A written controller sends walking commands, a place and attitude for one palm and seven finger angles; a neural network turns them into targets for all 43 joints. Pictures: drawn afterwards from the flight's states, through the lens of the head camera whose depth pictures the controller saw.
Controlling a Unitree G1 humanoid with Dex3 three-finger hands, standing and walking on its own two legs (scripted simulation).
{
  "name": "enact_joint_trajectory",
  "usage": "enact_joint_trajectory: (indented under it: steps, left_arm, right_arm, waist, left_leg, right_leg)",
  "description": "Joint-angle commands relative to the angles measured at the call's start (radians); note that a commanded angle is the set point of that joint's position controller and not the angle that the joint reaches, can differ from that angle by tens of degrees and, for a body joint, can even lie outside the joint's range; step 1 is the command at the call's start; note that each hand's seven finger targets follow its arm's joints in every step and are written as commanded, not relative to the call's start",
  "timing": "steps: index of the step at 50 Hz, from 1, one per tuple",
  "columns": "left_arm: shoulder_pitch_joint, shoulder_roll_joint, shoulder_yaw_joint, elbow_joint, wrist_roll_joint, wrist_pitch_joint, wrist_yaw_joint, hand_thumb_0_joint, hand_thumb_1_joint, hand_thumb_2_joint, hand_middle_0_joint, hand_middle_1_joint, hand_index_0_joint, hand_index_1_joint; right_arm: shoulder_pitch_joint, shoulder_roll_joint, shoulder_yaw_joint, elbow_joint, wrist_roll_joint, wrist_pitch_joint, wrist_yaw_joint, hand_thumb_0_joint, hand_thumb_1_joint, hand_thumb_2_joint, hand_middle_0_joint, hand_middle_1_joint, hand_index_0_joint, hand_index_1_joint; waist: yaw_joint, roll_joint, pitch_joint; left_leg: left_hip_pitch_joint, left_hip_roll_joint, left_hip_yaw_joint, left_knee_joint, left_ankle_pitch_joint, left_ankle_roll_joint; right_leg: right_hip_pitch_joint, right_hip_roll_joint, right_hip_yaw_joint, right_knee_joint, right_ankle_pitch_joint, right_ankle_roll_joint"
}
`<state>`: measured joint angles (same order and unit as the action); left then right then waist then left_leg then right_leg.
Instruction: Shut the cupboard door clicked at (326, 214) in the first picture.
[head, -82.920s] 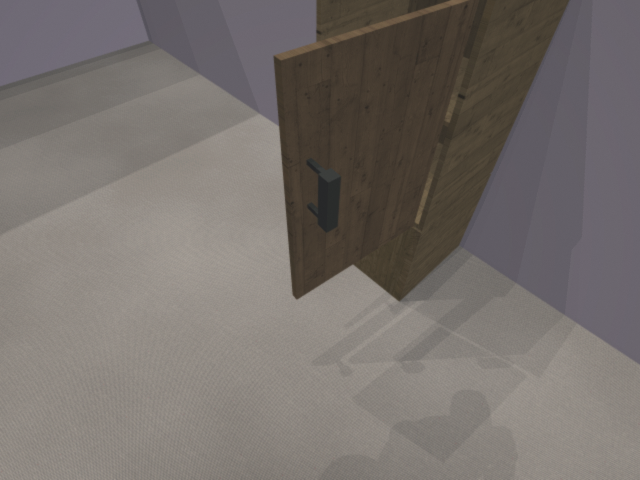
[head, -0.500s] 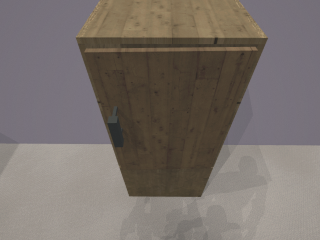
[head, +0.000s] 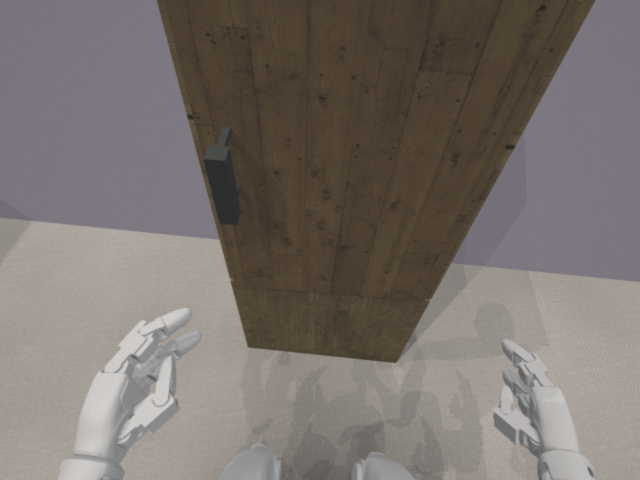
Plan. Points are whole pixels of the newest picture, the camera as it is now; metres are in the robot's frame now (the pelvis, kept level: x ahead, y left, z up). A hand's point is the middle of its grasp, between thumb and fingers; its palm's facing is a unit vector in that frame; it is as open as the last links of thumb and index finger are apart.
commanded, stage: raise the hand and make a fist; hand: left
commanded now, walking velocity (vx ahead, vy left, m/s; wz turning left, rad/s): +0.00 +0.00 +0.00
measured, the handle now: (227, 176) +0.48 +0.17 +0.09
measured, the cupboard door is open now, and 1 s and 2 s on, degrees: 2 2 2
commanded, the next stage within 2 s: bring the fist close to the handle in 1.54 s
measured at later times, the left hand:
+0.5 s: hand (139, 382) +0.21 +0.21 +0.06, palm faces +0.03 -1.00 -0.04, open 4.0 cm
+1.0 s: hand (117, 356) +0.22 +0.23 +0.08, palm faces +0.02 -1.00 -0.04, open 3.1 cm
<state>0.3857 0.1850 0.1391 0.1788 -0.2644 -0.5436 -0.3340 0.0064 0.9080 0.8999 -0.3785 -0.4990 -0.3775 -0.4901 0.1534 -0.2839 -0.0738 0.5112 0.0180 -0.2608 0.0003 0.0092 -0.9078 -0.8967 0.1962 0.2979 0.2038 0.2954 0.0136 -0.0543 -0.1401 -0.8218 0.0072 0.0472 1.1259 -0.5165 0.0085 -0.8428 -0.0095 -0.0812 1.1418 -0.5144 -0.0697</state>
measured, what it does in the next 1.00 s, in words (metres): stands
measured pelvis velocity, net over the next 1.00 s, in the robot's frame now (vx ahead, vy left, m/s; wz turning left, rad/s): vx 0.01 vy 0.04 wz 0.01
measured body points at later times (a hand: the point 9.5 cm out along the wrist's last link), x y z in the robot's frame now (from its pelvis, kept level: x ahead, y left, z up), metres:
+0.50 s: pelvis +0.00 +0.02 +0.00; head +0.06 +0.02 +0.45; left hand +0.20 +0.26 +0.06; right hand +0.15 -0.21 -0.08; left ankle +0.02 +0.12 -0.65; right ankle +0.03 -0.08 -0.65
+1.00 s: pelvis +0.01 +0.04 +0.02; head +0.06 +0.05 +0.46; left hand +0.22 +0.28 +0.09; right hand +0.21 -0.17 -0.04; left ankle +0.02 +0.12 -0.65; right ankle +0.03 -0.08 -0.65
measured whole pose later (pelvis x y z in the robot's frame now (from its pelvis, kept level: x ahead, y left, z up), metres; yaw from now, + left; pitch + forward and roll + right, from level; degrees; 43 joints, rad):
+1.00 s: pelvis +0.01 +0.04 +0.02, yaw +1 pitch +12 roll -3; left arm 0.41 0.25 0.13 -0.11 -0.26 -0.31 -0.23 0.02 0.90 0.90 -1.26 -1.46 -1.25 -1.45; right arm 0.26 -0.23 0.06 0.44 0.02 -0.16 -0.04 0.01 -0.90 -0.90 0.20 0.30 0.21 0.30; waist 0.02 0.03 -0.13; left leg -0.76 0.00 0.01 1.07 -0.51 0.06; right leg -0.73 -0.01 -0.11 1.00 -0.47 -0.01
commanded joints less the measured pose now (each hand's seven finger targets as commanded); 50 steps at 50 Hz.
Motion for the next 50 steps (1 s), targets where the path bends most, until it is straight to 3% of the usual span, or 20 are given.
enact_joint_trajectory:
  steps: [1, 3, 4, 5, 8, 11, 14, 16, 18, 21, 25, 30, 34, 42, 50]
  left_arm:
    - [-0.037, 0.169, 0.116, -0.456, -0.050, -0.031, 0.060, 0.000, 0.900, 0.900, -0.548, -0.680, -0.548, -0.680]
    - [-0.099, 0.160, 0.068, -0.556, -0.031, -0.067, 0.083, 0.000, 0.900, 0.900, -0.585, -0.720, -0.585, -0.720]
    - [-0.135, 0.146, 0.031, -0.574, -0.023, -0.079, 0.083, 0.000, 0.900, 0.900, -0.603, -0.740, -0.603, -0.740]
    - [-0.139, 0.139, 0.011, -0.550, -0.018, -0.082, 0.078, 0.000, 0.900, 0.900, -0.622, -0.760, -0.622, -0.760]
    - [-0.069, 0.153, 0.013, -0.457, -0.021, -0.024, 0.037, 0.000, 0.900, 0.900, -0.677, -0.820, -0.677, -0.820]
    - [0.006, 0.167, 0.047, -0.396, -0.037, 0.087, 0.003, 0.000, 0.900, 0.900, -0.732, -0.880, -0.732, -0.880]
    - [0.037, 0.185, 0.102, -0.407, -0.053, 0.164, 0.032, 0.000, 0.900, 0.900, -0.787, -0.940, -0.787, -0.940]
    - [0.059, 0.170, 0.109, -0.461, -0.054, 0.165, 0.067, 0.000, 0.900, 0.900, -0.823, -0.980, -0.823, -0.980]
    - [0.063, 0.162, 0.107, -0.467, -0.048, 0.146, 0.103, 0.000, 0.900, 0.900, -0.860, -1.020, -0.860, -1.020]
    - [0.055, 0.141, 0.079, -0.439, -0.032, 0.101, 0.124, 0.000, 0.900, 0.900, -0.915, -1.080, -0.915, -1.080]
    - [0.026, 0.149, 0.046, -0.454, -0.023, 0.064, 0.109, 0.000, 0.900, 0.900, -0.988, -1.160, -0.988, -1.160]
    - [0.040, 0.162, 0.054, -0.508, -0.022, 0.076, 0.114, 0.000, 0.900, 0.900, -1.080, -1.260, -1.080, -1.260]
    - [0.056, 0.165, 0.064, -0.518, -0.018, 0.093, 0.133, 0.000, 0.900, 0.900, -1.153, -1.340, -1.153, -1.340]
    - [0.006, 0.157, 0.041, -0.512, -0.005, 0.143, 0.124, 0.000, 0.900, 0.900, -1.300, -1.500, -1.300, -1.500]
    - [-0.059, 0.179, 0.070, -0.514, -0.019, 0.171, 0.105, 0.000, 0.900, 0.900, -1.300, -1.500, -1.300, -1.500]
  right_arm:
    - [0.006, -0.067, -0.012, -0.189, 0.005, -0.020, -0.026, 0.000, -0.900, -0.900, 0.200, 0.300, 0.200, 0.300]
    - [0.025, -0.068, -0.004, -0.171, -0.002, -0.024, -0.038, 0.000, -0.900, -0.900, 0.200, 0.300, 0.200, 0.300]
    - [0.030, -0.071, 0.005, -0.165, -0.006, -0.025, -0.045, 0.000, -0.900, -0.900, 0.200, 0.300, 0.200, 0.300]
    - [0.029, -0.076, 0.006, -0.150, -0.007, -0.029, -0.051, 0.000, -0.900, -0.900, 0.200, 0.300, 0.200, 0.300]
    - [0.044, -0.084, 0.016, -0.133, 0.000, -0.027, -0.061, 0.000, -0.900, -0.900, 0.200, 0.300, 0.200, 0.300]
    - [0.033, -0.077, 0.021, -0.149, 0.017, -0.010, -0.066, 0.000, -0.900, -0.900, 0.200, 0.300, 0.200, 0.300]
    - [0.007, -0.062, 0.026, -0.169, 0.021, 0.004, -0.070, 0.000, -0.900, -0.900, 0.200, 0.300, 0.200, 0.300]
    - [0.012, -0.051, 0.028, -0.178, 0.014, 0.006, -0.066, 0.000, -0.900, -0.900, 0.200, 0.300, 0.200, 0.300]
    - [0.020, -0.047, 0.030, -0.173, 0.007, 0.009, -0.065, 0.000, -0.900, -0.900, 0.200, 0.300, 0.200, 0.300]
    - [0.027, -0.057, 0.032, -0.167, 0.001, 0.008, -0.062, 0.000, -0.900, -0.900, 0.200, 0.300, 0.200, 0.300]
    - [0.046, -0.082, 0.030, -0.174, 0.000, 0.000, -0.063, 0.000, -0.900, -0.900, 0.200, 0.300, 0.200, 0.300]
    - [0.065, -0.087, 0.029, -0.185, 0.002, 0.005, -0.062, 0.000, -0.900, -0.900, 0.200, 0.300, 0.200, 0.300]
    - [0.074, -0.089, 0.030, -0.190, -0.001, 0.021, -0.059, 0.000, -0.900, -0.900, 0.200, 0.300, 0.200, 0.300]
    - [0.088, -0.097, 0.040, -0.216, 0.001, 0.048, -0.052, 0.000, -0.900, -0.900, 0.200, 0.300, 0.200, 0.300]
    - [0.090, -0.094, 0.054, -0.215, 0.006, 0.048, -0.055, 0.000, -0.900, -0.900, 0.200, 0.300, 0.200, 0.300]
  waist:
    - [0.009, 0.094, -0.221]
    - [-0.030, 0.127, -0.220]
    - [-0.058, 0.096, -0.193]
    - [-0.068, 0.104, -0.169]
    - [-0.062, 0.100, -0.176]
    - [-0.021, 0.073, -0.206]
    - [0.015, 0.051, -0.217]
    - [0.029, 0.063, -0.237]
    - [0.020, 0.031, -0.212]
    - [0.005, 0.037, -0.150]
    - [-0.008, 0.066, -0.154]
    - [-0.001, 0.128, -0.186]
    - [0.000, 0.127, -0.184]
    - [-0.016, 0.126, -0.148]
    - [-0.012, 0.135, -0.157]
  left_leg:
    - [-0.018, -0.031, -0.048, -0.054, 0.176, 0.020]
    - [0.002, -0.017, -0.064, -0.030, 0.202, 0.025]
    - [-0.005, -0.011, -0.076, -0.022, 0.174, 0.030]
    - [-0.016, -0.008, -0.079, -0.011, 0.160, 0.029]
    - [-0.044, -0.006, -0.083, -0.014, 0.151, 0.027]
    - [-0.057, -0.011, -0.079, -0.044, 0.152, 0.024]
    - [-0.032, -0.015, -0.081, -0.091, 0.162, 0.023]
    - [0.005, -0.013, -0.087, -0.126, 0.198, 0.017]
    - [0.012, -0.011, -0.090, -0.142, 0.194, 0.016]
    - [0.004, -0.011, -0.094, -0.156, 0.166, 0.013]
    - [0.038, -0.011, -0.099, -0.175, 0.142, 0.017]
    - [0.116, -0.009, -0.109, -0.215, 0.213, 0.010]
    - [0.145, -0.006, -0.114, -0.227, 0.276, 0.005]
    - [0.186, 0.003, -0.132, -0.263, 0.270, -0.013]
    - [0.218, 0.001, -0.130, -0.280, 0.294, -0.015]
  right_leg:
    - [0.193, -0.025, 0.223, -0.250, 0.091, 0.057]
    - [0.143, -0.014, 0.201, -0.225, 0.158, 0.057]
    - [0.092, -0.002, 0.182, -0.219, 0.111, 0.055]
    - [0.060, 0.000, 0.174, -0.215, 0.096, 0.054]
    - [0.076, 0.004, 0.159, -0.218, 0.076, 0.053]
    - [0.154, -0.005, 0.171, -0.252, 0.045, 0.060]
    - [0.202, -0.002, 0.150, -0.267, 0.029, 0.057]
    - [0.229, -0.002, 0.119, -0.251, 0.097, 0.054]
    - [0.210, 0.005, 0.096, -0.246, 0.106, 0.054]
    - [0.162, 0.009, 0.076, -0.239, 0.067, 0.047]
    - [0.134, 0.012, 0.062, -0.236, 0.048, 0.041]
    - [0.159, 0.023, 0.020, -0.212, 0.160, 0.034]
    - [0.177, 0.033, 0.006, -0.208, 0.221, 0.033]
    - [0.173, 0.038, -0.009, -0.229, 0.221, 0.034]
    - [0.218, 0.038, -0.006, -0.253, 0.249, 0.031]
